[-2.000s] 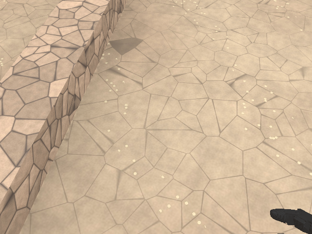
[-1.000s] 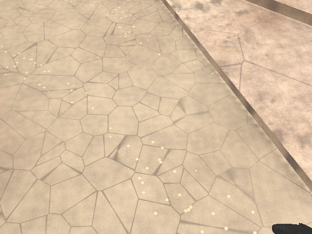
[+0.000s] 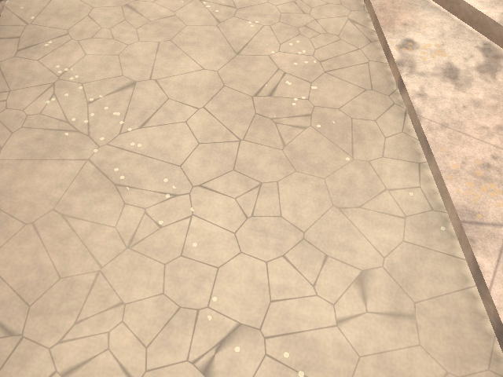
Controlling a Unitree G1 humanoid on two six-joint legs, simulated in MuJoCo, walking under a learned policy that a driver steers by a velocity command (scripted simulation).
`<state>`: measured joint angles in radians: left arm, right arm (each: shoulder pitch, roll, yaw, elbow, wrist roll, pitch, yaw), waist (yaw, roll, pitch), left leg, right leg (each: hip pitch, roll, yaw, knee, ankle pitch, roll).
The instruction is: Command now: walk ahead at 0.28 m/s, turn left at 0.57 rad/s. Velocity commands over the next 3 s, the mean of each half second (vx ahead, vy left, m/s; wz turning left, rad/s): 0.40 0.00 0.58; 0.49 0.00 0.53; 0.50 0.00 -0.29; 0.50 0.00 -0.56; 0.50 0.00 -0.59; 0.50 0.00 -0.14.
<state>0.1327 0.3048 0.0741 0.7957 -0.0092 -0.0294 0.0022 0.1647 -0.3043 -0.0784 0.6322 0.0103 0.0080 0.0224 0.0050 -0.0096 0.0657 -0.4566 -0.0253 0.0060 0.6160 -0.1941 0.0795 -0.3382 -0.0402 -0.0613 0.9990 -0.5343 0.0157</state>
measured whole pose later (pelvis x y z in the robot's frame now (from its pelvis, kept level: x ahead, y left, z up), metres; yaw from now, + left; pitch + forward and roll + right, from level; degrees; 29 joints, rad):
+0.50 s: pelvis +0.19 -0.04 +0.01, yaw +18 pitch +2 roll +0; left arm 0.20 0.27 0.06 0.79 0.00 -0.10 -0.01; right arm 0.32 -0.31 -0.07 0.66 0.02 -0.01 -0.02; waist 0.00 0.04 -0.03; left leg -0.47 -0.04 -0.12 1.07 -0.41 0.03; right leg -0.27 0.02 0.00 0.47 -0.24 -0.02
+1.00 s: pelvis +0.41 +0.10 +0.00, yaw +34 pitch +1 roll +0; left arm 0.30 0.30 0.04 0.84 -0.03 -0.09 -0.01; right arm 0.15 -0.28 -0.06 0.60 0.01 -0.04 0.04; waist 0.04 -0.01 0.07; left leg -0.40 -0.07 0.04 0.56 -0.19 0.09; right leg -0.35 -0.08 0.01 1.22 -0.41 -0.01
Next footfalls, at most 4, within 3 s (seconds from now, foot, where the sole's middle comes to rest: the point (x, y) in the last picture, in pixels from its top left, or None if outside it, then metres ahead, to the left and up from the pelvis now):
0.38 right None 0.27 -0.14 -0.76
0.88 left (164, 364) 0.46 0.22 -0.76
1.42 right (190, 234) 0.84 0.19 -0.76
1.90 left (114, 175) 1.06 0.45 -0.76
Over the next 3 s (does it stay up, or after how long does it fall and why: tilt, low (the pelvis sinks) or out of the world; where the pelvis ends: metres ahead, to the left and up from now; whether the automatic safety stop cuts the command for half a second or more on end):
stays up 1.53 0.24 0.00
